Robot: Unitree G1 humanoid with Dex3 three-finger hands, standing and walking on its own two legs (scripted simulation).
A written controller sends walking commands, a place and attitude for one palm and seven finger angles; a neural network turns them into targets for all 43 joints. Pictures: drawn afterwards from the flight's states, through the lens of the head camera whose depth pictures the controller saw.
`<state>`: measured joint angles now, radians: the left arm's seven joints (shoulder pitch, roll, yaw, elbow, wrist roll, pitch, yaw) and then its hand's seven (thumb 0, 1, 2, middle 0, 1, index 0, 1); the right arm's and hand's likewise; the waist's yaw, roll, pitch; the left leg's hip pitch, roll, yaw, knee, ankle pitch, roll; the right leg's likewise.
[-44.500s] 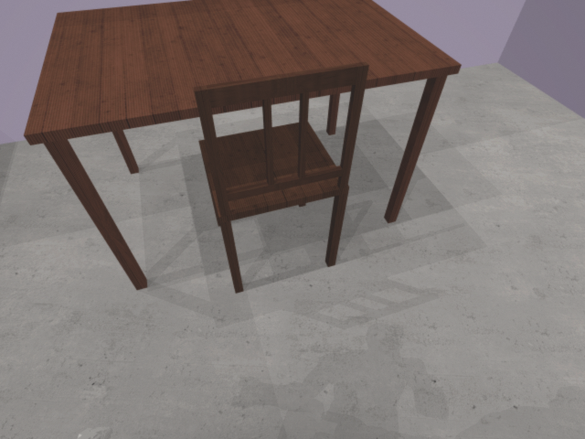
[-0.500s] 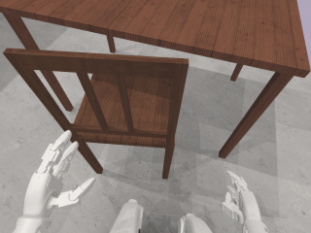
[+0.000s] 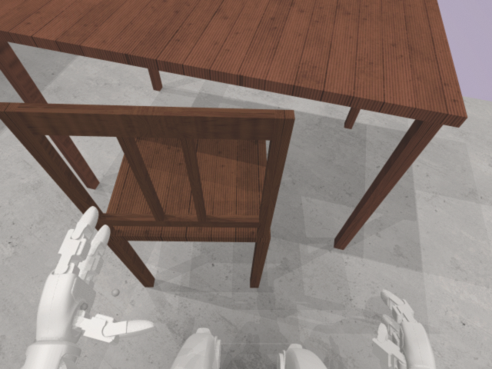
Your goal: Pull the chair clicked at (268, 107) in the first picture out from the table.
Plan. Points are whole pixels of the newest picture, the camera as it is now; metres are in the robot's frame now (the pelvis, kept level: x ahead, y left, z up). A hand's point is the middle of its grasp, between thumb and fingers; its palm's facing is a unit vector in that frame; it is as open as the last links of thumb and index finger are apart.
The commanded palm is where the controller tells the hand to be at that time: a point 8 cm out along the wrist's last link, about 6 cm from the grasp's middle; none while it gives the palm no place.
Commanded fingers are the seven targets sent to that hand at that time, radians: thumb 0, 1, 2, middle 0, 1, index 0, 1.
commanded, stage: raise the hand toward the chair's back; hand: left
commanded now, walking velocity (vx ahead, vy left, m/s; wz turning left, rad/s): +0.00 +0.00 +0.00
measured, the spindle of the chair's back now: (145, 183) +0.43 +0.21 -0.01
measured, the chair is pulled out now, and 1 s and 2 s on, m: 0.16 0.16 0.16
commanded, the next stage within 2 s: aim the fingers beside a spindle in 0.94 s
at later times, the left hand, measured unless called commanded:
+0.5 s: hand (96, 271) +0.25 +0.22 +0.06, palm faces +0.05 -1.00 -0.05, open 16.9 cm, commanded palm +0.22 +0.28 +0.06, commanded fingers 0.00 -0.50 0.30 -0.06 -0.08 -0.06 -0.08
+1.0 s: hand (104, 267) +0.25 +0.21 +0.06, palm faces +0.06 -1.00 -0.05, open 16.9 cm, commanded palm +0.23 +0.27 +0.06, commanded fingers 0.00 -0.50 0.30 -0.06 -0.08 -0.06 -0.08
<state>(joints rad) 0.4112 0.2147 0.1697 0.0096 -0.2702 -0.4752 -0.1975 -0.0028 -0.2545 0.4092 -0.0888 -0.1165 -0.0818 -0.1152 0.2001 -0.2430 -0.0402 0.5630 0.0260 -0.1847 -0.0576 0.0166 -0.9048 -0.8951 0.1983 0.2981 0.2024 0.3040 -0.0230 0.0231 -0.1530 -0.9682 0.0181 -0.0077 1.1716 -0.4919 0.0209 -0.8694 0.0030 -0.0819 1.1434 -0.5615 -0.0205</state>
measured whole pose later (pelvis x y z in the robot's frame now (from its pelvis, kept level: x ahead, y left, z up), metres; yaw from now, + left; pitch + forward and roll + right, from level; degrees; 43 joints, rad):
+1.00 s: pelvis +0.01 +0.01 +0.01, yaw +0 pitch +16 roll -3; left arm 0.30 0.25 0.21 0.08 -0.29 -0.40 -0.23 -0.01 -0.50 0.30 -0.06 -0.08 -0.06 -0.08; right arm 0.22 -0.24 0.01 0.54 0.03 -0.15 -0.04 0.02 -0.90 -0.89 0.20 0.30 0.21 0.30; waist -0.02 0.04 -0.15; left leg -0.92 0.01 -0.01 1.12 -0.48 0.03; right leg -0.81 0.00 -0.08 1.08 -0.55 -0.01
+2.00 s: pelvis +0.01 +0.00 -0.01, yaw +0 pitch +20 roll -3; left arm 0.17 0.22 0.17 0.18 -0.24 -0.45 -0.18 -0.01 -0.50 0.30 -0.06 -0.08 -0.06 -0.08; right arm 0.20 -0.25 0.00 0.54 0.02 -0.10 -0.02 0.01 -0.90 -0.89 0.20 0.30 0.21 0.30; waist -0.03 0.03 -0.17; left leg -1.06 0.02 -0.01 1.23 -0.52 0.03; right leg -0.96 0.00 -0.08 1.20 -0.59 -0.02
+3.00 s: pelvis +0.00 +0.00 -0.03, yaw -1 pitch +22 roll -3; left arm 0.16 0.22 0.14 0.19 -0.23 -0.48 -0.15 -0.01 -0.50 0.30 -0.06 -0.08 -0.06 -0.08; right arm 0.18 -0.25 0.00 0.54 0.01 -0.05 -0.02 0.01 -0.90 -0.89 0.20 0.30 0.21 0.30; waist -0.03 0.03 -0.19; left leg -1.15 0.02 -0.02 1.30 -0.54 0.03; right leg -1.04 0.01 -0.09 1.27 -0.61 -0.02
